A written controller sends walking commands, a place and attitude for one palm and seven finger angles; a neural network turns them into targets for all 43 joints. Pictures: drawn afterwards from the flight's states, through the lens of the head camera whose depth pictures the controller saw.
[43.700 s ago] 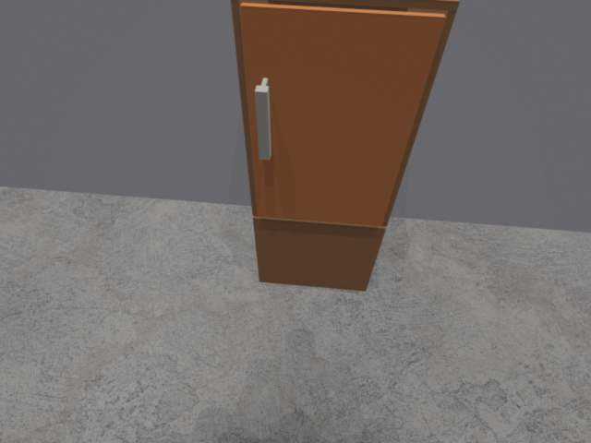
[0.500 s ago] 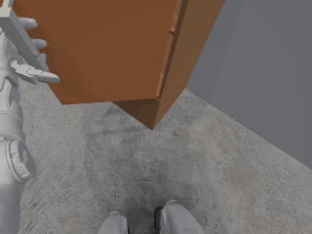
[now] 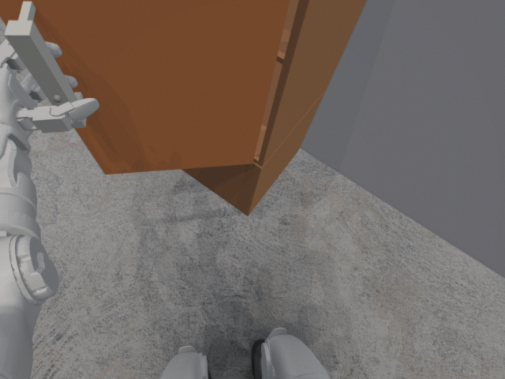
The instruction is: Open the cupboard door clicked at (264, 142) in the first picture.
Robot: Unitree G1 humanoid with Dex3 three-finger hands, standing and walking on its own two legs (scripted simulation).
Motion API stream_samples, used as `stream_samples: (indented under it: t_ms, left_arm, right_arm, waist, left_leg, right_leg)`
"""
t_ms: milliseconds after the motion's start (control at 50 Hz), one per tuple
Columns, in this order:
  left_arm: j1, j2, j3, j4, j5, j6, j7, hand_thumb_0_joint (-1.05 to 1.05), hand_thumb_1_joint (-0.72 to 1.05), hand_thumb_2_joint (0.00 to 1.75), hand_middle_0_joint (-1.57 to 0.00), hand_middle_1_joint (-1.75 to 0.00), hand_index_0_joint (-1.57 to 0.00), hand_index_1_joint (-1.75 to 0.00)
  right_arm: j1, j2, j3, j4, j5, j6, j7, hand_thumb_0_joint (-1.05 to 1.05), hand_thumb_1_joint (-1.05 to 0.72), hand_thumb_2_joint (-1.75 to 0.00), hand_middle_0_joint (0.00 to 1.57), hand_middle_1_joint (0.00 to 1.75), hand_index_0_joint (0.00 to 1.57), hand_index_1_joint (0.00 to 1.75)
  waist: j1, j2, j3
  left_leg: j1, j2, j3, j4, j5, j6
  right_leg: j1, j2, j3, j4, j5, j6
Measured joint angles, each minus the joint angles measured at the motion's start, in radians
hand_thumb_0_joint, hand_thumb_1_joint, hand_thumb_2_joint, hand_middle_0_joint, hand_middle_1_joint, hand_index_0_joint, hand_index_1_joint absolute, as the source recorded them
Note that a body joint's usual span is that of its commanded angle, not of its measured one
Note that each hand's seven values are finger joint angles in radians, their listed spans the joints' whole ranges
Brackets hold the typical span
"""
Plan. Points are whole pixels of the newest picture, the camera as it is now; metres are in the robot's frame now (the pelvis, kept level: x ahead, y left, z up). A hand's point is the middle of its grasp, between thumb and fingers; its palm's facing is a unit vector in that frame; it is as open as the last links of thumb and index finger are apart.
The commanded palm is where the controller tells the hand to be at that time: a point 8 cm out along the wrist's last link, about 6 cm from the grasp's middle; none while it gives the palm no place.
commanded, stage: close the thumb around the handle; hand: left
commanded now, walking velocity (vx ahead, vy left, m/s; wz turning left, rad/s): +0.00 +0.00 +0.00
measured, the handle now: (55, 71) +0.57 +0.25 +0.08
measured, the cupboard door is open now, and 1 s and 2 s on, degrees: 44 61 90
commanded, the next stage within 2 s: pull the door open along its arc in 0.34 s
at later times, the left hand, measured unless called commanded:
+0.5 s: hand (64, 96) +0.52 +0.23 +0.08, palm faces +0.05 -1.00 -0.01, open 6.2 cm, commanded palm +0.49 +0.27 +0.08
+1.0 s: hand (85, 156) +0.42 +0.19 +0.08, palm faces +0.18 -0.98 +0.05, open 6.6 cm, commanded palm +0.35 +0.24 +0.08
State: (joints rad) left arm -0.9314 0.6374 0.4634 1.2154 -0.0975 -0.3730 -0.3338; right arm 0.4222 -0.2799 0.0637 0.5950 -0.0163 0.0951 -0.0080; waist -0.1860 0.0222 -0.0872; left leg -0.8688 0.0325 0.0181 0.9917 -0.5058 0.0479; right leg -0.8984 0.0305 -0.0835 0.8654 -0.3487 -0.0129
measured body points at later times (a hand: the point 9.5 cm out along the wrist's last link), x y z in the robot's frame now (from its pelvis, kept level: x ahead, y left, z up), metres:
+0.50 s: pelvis +0.00 +0.00 +0.00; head +0.13 +0.03 +0.42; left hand +0.51 +0.29 +0.09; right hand -0.02 -0.26 -0.10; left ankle -0.03 +0.08 -0.68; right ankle +0.03 -0.12 -0.68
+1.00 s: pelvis +0.02 +0.00 +0.02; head +0.10 +0.01 +0.46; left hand +0.40 +0.24 +0.08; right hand +0.10 -0.26 -0.09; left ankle -0.03 +0.08 -0.68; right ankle +0.03 -0.12 -0.68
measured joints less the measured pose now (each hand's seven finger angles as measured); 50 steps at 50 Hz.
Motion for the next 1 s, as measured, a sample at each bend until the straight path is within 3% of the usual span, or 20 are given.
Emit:
stream_samples:
  t_ms: [220, 460, 640, 760, 880, 920, 1000]
  left_arm:
    - [-0.030, -0.013, -0.019, 0.004, 0.009, 0.003, 0.009, 0.00, 0.62, 0.78, -0.38, -1.32, -0.38, -1.32]
    - [-0.023, -0.010, 0.005, 0.005, 0.022, 0.001, 0.025, 0.01, 0.64, 0.81, -0.34, -1.35, -0.35, -1.35]
    - [0.064, -0.042, 0.002, -0.077, -0.014, 0.010, 0.034, 0.00, 0.66, 0.78, -0.33, -1.35, -0.33, -1.35]
    - [0.229, -0.114, -0.002, -0.235, -0.066, 0.021, 0.028, 0.00, 0.66, 0.73, -0.32, -1.34, -0.32, -1.35]
    - [0.442, -0.216, -0.058, -0.451, -0.117, 0.032, 0.034, 0.00, 0.65, 0.70, -0.31, -1.33, -0.30, -1.33]
    - [0.501, -0.270, -0.085, -0.535, -0.125, 0.045, 0.087, 0.00, 0.65, 0.70, -0.32, -1.32, -0.30, -1.32]
    - [0.600, -0.401, -0.150, -0.695, -0.101, 0.054, 0.289, 0.00, 0.64, 0.73, -0.31, -1.32, -0.31, -1.27]
  right_arm:
    - [0.001, -0.001, -0.002, 0.007, -0.007, -0.004, 0.000, 0.00, -0.90, -0.90, 0.20, 0.30, 0.20, 0.30]
    - [0.012, 0.005, 0.005, -0.001, -0.007, 0.000, 0.003, 0.00, -0.90, -0.90, 0.20, 0.30, 0.20, 0.30]
    - [0.023, 0.003, -0.007, -0.009, 0.001, 0.009, 0.010, 0.00, -0.90, -0.90, 0.20, 0.30, 0.20, 0.30]
    - [0.021, 0.004, -0.022, -0.032, 0.017, 0.018, 0.018, 0.00, -0.90, -0.90, 0.20, 0.30, 0.20, 0.30]
    - [-0.009, 0.010, -0.038, -0.065, 0.033, 0.003, 0.029, 0.01, -0.90, -0.90, 0.20, 0.30, 0.20, 0.30]
    - [-0.028, 0.014, -0.046, -0.073, 0.033, -0.011, 0.032, 0.01, -0.90, -0.90, 0.20, 0.30, 0.20, 0.30]
    - [-0.087, 0.025, -0.059, -0.074, 0.022, -0.041, 0.047, 0.01, -0.90, -0.90, 0.20, 0.30, 0.20, 0.30]
  waist:
    - [-0.006, 0.002, -0.002]
    - [-0.014, 0.005, -0.002]
    - [0.002, 0.008, -0.011]
    - [0.027, 0.009, -0.030]
    - [0.061, 0.008, -0.051]
    - [0.079, 0.008, -0.053]
    - [0.109, 0.011, -0.056]
  left_leg:
    - [-0.021, -0.006, -0.004, 0.015, -0.001, 0.004]
    - [-0.021, -0.003, 0.003, 0.016, -0.001, 0.006]
    - [0.010, 0.002, 0.018, -0.008, 0.001, 0.004]
    - [0.071, 0.004, 0.035, -0.051, 0.004, 0.004]
    - [0.146, -0.001, 0.046, -0.102, 0.012, 0.003]
    - [0.166, -0.003, 0.048, -0.112, 0.013, 0.002]
    - [0.187, -0.012, 0.045, -0.120, 0.017, -0.001]
  right_leg:
    - [-0.016, -0.007, -0.004, 0.009, 0.000, 0.006]
    - [-0.020, -0.003, 0.003, 0.012, 0.003, 0.006]
    - [0.001, 0.004, 0.019, -0.004, 0.006, 0.005]
    - [0.049, 0.009, 0.037, -0.032, 0.007, 0.005]
    - [0.114, 0.007, 0.050, -0.064, 0.007, 0.005]
    - [0.131, 0.006, 0.052, -0.070, 0.006, 0.006]
    - [0.149, -0.003, 0.050, -0.066, 0.000, 0.005]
